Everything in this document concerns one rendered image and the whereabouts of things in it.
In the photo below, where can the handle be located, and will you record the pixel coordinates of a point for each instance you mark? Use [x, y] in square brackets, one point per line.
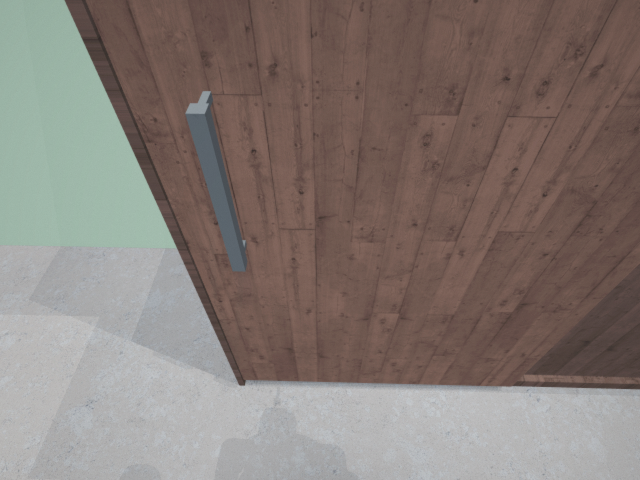
[205, 139]

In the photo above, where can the wardrobe door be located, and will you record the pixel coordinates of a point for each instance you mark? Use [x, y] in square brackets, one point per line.
[431, 191]
[606, 342]

